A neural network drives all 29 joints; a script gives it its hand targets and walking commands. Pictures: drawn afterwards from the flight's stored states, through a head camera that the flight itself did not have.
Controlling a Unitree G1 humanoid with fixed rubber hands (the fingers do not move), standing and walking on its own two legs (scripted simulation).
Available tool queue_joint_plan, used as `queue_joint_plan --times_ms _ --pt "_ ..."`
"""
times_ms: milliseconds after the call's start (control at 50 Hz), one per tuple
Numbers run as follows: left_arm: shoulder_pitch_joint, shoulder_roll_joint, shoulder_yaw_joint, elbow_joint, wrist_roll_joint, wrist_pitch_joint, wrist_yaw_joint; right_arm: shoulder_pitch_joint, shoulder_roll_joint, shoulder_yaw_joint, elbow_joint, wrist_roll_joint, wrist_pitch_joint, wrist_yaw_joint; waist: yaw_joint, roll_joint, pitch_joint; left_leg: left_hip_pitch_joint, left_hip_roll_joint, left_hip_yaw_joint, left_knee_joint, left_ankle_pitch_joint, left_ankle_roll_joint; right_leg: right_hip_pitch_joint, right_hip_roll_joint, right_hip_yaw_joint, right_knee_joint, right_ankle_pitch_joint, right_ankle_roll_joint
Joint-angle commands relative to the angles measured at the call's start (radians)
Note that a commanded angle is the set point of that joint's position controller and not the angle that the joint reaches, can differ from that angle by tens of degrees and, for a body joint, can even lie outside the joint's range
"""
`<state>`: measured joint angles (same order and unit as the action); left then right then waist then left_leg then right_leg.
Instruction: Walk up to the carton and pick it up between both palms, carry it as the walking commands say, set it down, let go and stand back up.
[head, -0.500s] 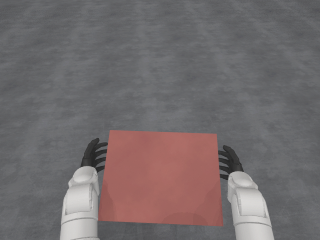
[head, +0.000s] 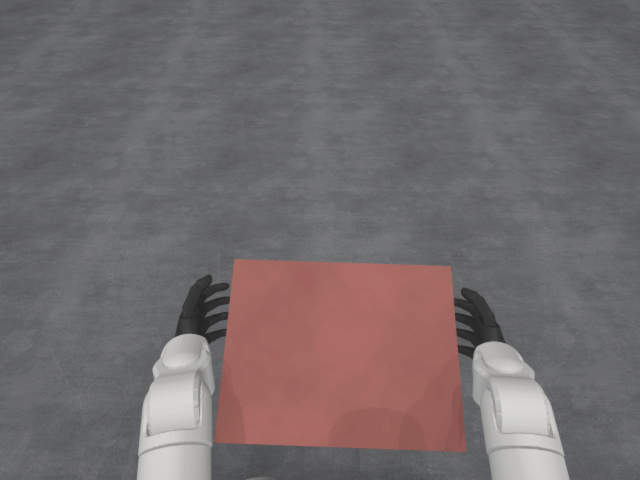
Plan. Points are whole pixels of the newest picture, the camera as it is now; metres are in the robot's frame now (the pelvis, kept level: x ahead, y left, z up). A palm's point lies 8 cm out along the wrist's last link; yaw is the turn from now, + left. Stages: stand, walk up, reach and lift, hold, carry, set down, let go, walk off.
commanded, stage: carry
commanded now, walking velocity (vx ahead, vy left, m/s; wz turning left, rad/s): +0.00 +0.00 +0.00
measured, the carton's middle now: (336, 353) +0.31 -0.01 -0.10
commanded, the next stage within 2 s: none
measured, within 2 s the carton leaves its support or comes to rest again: neither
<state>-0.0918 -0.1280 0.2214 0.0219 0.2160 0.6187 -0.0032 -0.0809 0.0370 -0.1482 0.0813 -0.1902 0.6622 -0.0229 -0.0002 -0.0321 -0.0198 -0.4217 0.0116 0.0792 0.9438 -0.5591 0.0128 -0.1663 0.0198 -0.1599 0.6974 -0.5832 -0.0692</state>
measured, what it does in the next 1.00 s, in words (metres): walks ahead: left foot, then right foot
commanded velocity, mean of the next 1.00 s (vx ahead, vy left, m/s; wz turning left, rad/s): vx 0.04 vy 0.00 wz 0.00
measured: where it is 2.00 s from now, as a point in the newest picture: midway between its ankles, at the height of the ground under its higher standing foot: (325, 293)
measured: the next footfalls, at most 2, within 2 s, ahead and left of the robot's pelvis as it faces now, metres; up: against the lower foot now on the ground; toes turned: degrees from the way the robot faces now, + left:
left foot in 0.02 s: +0.04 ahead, +0.10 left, +0.00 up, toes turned +4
right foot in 0.20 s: +0.07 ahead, -0.09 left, +0.00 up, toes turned -4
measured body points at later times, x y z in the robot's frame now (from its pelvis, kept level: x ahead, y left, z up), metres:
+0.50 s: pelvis +0.20 -0.02 +0.00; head +0.22 -0.01 +0.45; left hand +0.49 +0.17 +0.02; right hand +0.48 -0.20 +0.01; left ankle +0.13 +0.07 -0.70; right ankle +0.08 -0.10 -0.64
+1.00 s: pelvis +0.40 -0.04 +0.01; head +0.41 -0.03 +0.46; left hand +0.69 +0.16 +0.04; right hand +0.68 -0.21 +0.03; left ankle +0.34 +0.06 -0.70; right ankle +0.36 -0.12 -0.70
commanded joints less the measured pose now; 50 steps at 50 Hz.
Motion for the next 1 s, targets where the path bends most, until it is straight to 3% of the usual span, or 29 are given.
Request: queue_joint_plan --times_ms 0,20,40,60,100,160,180,220,240,280,340,360,380,400,420,480,500,540,560,580,600,620,680,720,780,820,840,900,980 --pt "-0.369 -0.64 -0.716 -0.103 -0.266 -0.005 -0.243 -0.466 0.745 0.567 -0.171 0.228 -0.077 0.252 -0.045 -0.046 -0.401 0.298 -0.054 0.012 -0.425 0.452 0.057 0.103 -0.182 0.064 0.151 1.679 -0.011" --pt "-0.491 -0.575 -0.696 -0.151 -0.272 -0.006 -0.246 -0.429 0.757 0.562 -0.093 0.224 -0.06 0.253 -0.08 0.11 -0.455 0.527 0.089 -0.174 -0.439 1.113 0.175 -0.124 -0.082 0.031 0.374 1.08 0.063" --pt "-0.515 -0.583 -0.727 -0.143 -0.27 -0.001 -0.258 -0.406 0.733 0.544 -0.072 0.21 -0.068 0.252 -0.083 0.424 -0.397 0.617 0.261 -0.389 -0.364 1.813 0.312 -0.377 0.066 0.051 0.569 0.099 0.113" --pt "-0.514 -0.598 -0.748 -0.105 -0.292 0.014 -0.269 -0.413 0.733 0.557 -0.086 0.212 -0.067 0.248 -0.06 0.384 -0.321 0.569 0.277 -0.445 -0.37 1.917 0.321 -0.412 0.039 0.148 0.538 -0.064 0.086" --pt "-0.406 -0.613 -0.628 0.127 -0.241 0.005 -0.279 -0.626 0.711 0.554 -0.097 0.218 -0.074 0.248 -0.039 0.114 -0.198 0.476 0.269 -0.362 -0.414 1.498 0.237 -0.442 -0.011 0.188 0.308 -0.007 0.075" --pt "-0.415 -0.659 -0.651 0.024 -0.31 -0.015 -0.273 -0.592 0.733 0.624 -0.172 0.279 -0.081 0.251 -0.002 0.249 -0.205 0.425 0.194 -0.166 -0.32 1.527 0.129 -0.249 -0.011 0.09 -0.108 0.204 0.075" --pt "-0.38 -0.723 -0.679 0.006 -0.324 -0.015 -0.278 -0.617 0.762 0.677 -0.266 0.299 -0.087 0.253 0.004 0.093 -0.328 0.272 0.161 -0.071 -0.223 1.236 0.069 0.043 -0.056 0.127 -0.277 0.666 0.06" --pt "-0.271 -0.677 -0.601 0.127 -0.235 -0.004 -0.259 -0.667 0.719 0.673 -0.255 0.301 -0.077 0.255 0.013 -0.216 -0.427 0.05 -0.002 0.025 0.061 0.355 -0.021 0.35 -0.289 0.375 -0.072 1.911 -0.168" --pt "-0.281 -0.659 -0.627 0.074 -0.255 -0.008 -0.26 -0.633 0.742 0.692 -0.26 0.295 -0.074 0.257 0.019 -0.398 -0.415 -0.14 -0.034 0.041 0.119 -0.086 -0.017 0.473 -0.312 0.38 -0.077 2.13 -0.177" --pt "-0.402 -0.65 -0.624 -0.015 -0.244 -0.01 -0.257 -0.653 0.727 0.661 -0.232 0.289 -0.077 0.26 0.023 -0.153 -0.205 -0.336 -0.033 0.036 0.086 -0.109 -0.008 0.414 -0.271 0.395 -0.12 1.961 -0.161" --pt "-0.42 -0.623 -0.673 -0.122 -0.25 0.008 -0.232 -0.469 0.758 0.612 -0.129 0.276 -0.05 0.264 -0.003 -0.127 -0.298 -0.164 -0.064 0.081 -0.21 0.088 -0.009 0.396 -0.212 0.266 -0.008 1.834 -0.083" --pt "-0.336 -0.65 -0.689 -0.024 -0.249 0.022 -0.24 -0.524 0.742 0.619 -0.189 0.272 -0.062 0.264 -0.016 -0.136 -0.325 0.078 -0.074 0.083 -0.353 0.239 0.0 0.21 -0.175 0.2 0.064 1.797 -0.028" --pt "-0.384 -0.612 -0.652 -0.004 -0.233 0.011 -0.23 -0.531 0.736 0.585 -0.126 0.246 -0.066 0.26 -0.055 0.016 -0.371 0.461 -0.031 0.002 -0.447 0.77 0.052 -0.086 -0.119 0.099 0.302 1.576 0.029" --pt "-0.412 -0.607 -0.687 -0.082 -0.243 0.012 -0.231 -0.403 0.781 0.581 -0.072 0.227 -0.049 0.25 -0.081 0.242 -0.433 0.714 0.164 -0.244 -0.465 1.501 0.19 -0.371 -0.018 0.078 0.52 0.584 0.078" --pt "-0.491 -0.657 -0.779 -0.135 -0.307 0.023 -0.262 -0.324 0.783 0.571 -0.079 0.206 -0.049 0.25 -0.081 0.484 -0.405 0.778 0.277 -0.394 -0.335 2.027 0.319 -0.547 0.083 0.113 0.659 -0.08 0.125" --pt "-0.47 -0.65 -0.67 0.004 -0.304 0.001 -0.291 -0.539 0.738 0.59 -0.144 0.221 -0.07 0.245 -0.05 0.102 -0.184 0.57 0.275 -0.381 -0.395 1.615 0.25 -0.604 0.009 0.201 0.439 -0.033 0.059" --pt "-0.458 -0.633 -0.636 0.049 -0.282 -0.015 -0.288 -0.565 0.745 0.6 -0.116 0.218 -0.083 0.24 -0.042 0.166 -0.157 0.586 0.274 -0.334 -0.322 1.544 0.204 -0.647 -0.03 0.249 0.174 -0.077 0.072" --pt "-0.366 -0.661 -0.623 0.081 -0.285 -0.021 -0.285 -0.7 0.726 0.657 -0.246 0.272 -0.094 0.247 0.013 0.119 -0.216 0.372 0.157 -0.087 -0.301 1.277 0.104 -0.221 -0.022 0.117 -0.177 0.272 0.063" --pt "-0.369 -0.686 -0.655 0.013 -0.305 -0.025 -0.275 -0.639 0.735 0.68 -0.285 0.301 -0.088 0.253 0.018 0.075 -0.36 0.257 0.12 0.011 -0.066 1.128 0.046 0.063 -0.046 0.175 -0.264 0.902 0.04" --pt "-0.351 -0.714 -0.631 0.093 -0.289 -0.016 -0.275 -0.67 0.752 0.689 -0.25 0.303 -0.078 0.256 0.002 -0.141 -0.375 0.055 0.048 -0.02 0.053 0.422 -0.018 0.241 -0.247 0.42 -0.166 1.616 -0.06" --pt "-0.232 -0.658 -0.599 0.119 -0.247 -0.019 -0.267 -0.705 0.738 0.725 -0.304 0.331 -0.087 0.258 0.023 -0.361 -0.463 -0.003 -0.061 -0.029 0.17 -0.048 -0.021 0.398 -0.33 0.543 -0.11 2.046 -0.226" --pt "-0.338 -0.653 -0.653 -0.065 -0.276 -0.036 -0.256 -0.61 0.774 0.716 -0.283 0.331 -0.089 0.267 0.036 -0.239 -0.415 -0.148 -0.045 -0.039 0.198 -0.122 -0.005 0.43 -0.325 0.527 -0.109 2.021 -0.244" --pt "-0.311 -0.636 -0.643 -0.009 -0.216 -0.005 -0.251 -0.584 0.72 0.639 -0.204 0.287 -0.08 0.268 0.016 -0.081 -0.325 -0.3 -0.003 -0.089 0.028 -0.09 -0.003 0.452 -0.309 0.519 -0.115 1.793 -0.225" --pt "-0.42 -0.651 -0.683 -0.056 -0.251 -0.014 -0.253 -0.594 0.755 0.61 -0.182 0.281 -0.089 0.268 0.017 -0.078 -0.242 -0.365 -0.003 0.008 -0.083 0.01 -0.015 0.454 -0.242 0.384 -0.085 1.762 -0.141" --pt "-0.39 -0.623 -0.661 -0.044 -0.228 -0.003 -0.244 -0.49 0.748 0.571 -0.103 0.232 -0.069 0.257 -0.042 -0.089 -0.355 0.185 -0.037 0.02 -0.395 0.329 0.021 0.122 -0.173 0.212 -0.054 1.609 -0.052" --pt "-0.377 -0.605 -0.712 -0.102 -0.247 0.0 -0.256 -0.418 0.761 0.565 -0.096 0.226 -0.066 0.257 -0.063 0.158 -0.468 0.574 0.156 -0.189 -0.407 1.31 0.16 -0.174 -0.059 0.131 0.213 0.831 0.07" --pt "-0.516 -0.634 -0.744 -0.152 -0.29 0.004 -0.264 -0.401 0.774 0.549 -0.102 0.204 -0.067 0.249 -0.077 0.432 -0.451 0.742 0.284 -0.332 -0.308 1.861 0.294 -0.412 0.046 0.088 0.419 0.059 0.13" --pt "-0.437 -0.64 -0.733 -0.034 -0.309 0.002 -0.29 -0.466 0.73 0.571 -0.145 0.215 -0.064 0.252 -0.043 0.171 -0.308 0.65 0.286 -0.338 -0.365 1.691 0.239 -0.488 0.011 0.133 0.222 -0.026 0.088" --pt "-0.35 -0.72 -0.707 0.0 -0.334 0.023 -0.282 -0.571 0.759 0.656 -0.272 0.304 -0.049 0.262 0.016 0.183 -0.312 0.344 0.198 -0.157 -0.372 1.182 0.13 -0.043 0.002 0.069 -0.255 0.35 0.045"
